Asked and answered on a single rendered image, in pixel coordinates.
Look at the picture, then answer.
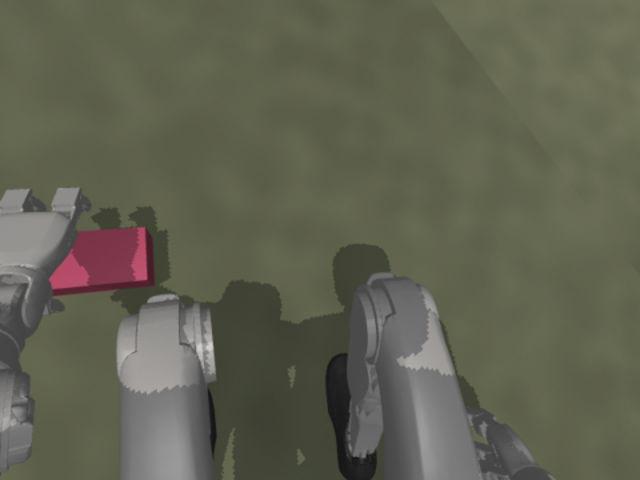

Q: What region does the left robot arm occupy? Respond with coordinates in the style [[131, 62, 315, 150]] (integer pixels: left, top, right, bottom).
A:
[[0, 266, 51, 476]]

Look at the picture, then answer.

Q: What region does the left robot hand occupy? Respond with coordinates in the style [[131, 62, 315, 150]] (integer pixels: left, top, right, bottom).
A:
[[0, 187, 92, 316]]

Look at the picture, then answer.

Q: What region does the carton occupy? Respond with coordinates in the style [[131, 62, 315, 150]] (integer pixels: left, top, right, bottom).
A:
[[49, 227, 155, 296]]

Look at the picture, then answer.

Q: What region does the right robot hand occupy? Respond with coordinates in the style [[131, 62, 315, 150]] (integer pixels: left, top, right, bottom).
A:
[[465, 407, 540, 480]]

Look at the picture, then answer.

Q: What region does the right robot foot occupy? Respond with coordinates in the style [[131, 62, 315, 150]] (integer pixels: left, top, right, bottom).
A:
[[326, 353, 377, 480]]

